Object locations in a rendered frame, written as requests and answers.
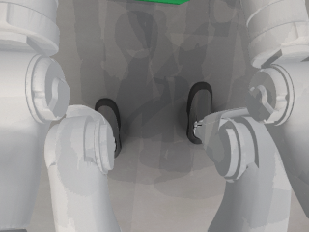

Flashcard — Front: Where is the robot left upper arm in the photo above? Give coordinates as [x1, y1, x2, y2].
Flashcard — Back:
[0, 51, 70, 232]

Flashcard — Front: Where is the robot left thigh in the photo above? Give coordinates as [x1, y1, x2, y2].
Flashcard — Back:
[47, 115, 123, 232]

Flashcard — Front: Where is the left robot shin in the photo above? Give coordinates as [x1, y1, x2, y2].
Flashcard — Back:
[44, 104, 116, 170]

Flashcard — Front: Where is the robot right upper arm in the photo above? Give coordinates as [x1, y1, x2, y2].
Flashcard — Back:
[245, 61, 309, 218]

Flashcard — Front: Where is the right robot forearm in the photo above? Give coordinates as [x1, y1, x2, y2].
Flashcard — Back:
[239, 0, 309, 69]

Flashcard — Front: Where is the left robot forearm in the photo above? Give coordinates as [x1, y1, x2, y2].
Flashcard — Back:
[0, 0, 60, 57]

